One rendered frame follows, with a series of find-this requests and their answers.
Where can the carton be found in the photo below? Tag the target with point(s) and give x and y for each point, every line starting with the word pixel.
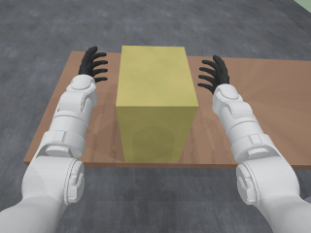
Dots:
pixel 156 103

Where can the robot right hand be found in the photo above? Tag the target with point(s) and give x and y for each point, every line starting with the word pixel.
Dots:
pixel 220 74

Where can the right robot forearm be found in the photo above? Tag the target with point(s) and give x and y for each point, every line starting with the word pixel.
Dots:
pixel 248 142

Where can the table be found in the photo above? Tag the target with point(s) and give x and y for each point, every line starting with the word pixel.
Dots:
pixel 277 90

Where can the robot right upper arm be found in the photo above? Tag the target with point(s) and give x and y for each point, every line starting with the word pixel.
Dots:
pixel 270 185

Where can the robot left upper arm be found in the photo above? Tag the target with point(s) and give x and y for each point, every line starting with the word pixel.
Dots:
pixel 51 184

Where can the left robot forearm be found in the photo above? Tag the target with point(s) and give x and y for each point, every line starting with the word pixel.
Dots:
pixel 66 136

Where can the robot left hand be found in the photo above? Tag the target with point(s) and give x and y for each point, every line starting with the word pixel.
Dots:
pixel 87 66

